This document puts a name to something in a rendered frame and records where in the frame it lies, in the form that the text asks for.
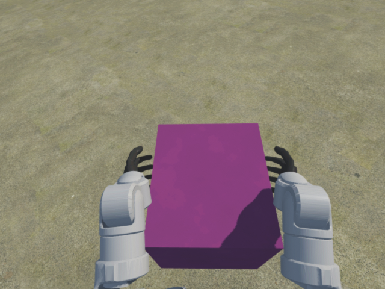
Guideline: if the right robot hand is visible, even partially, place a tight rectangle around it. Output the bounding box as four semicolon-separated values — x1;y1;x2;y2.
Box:
265;146;297;193

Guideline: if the right robot forearm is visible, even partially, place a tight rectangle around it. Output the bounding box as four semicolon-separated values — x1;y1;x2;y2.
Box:
273;172;342;289

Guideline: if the left robot forearm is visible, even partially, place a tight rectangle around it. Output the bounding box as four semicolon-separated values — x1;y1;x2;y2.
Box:
94;171;152;289

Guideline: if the carton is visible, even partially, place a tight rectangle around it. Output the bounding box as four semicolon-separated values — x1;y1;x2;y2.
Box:
144;123;284;269

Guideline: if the left robot hand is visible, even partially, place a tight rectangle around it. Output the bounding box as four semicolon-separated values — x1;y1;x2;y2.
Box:
123;146;153;187

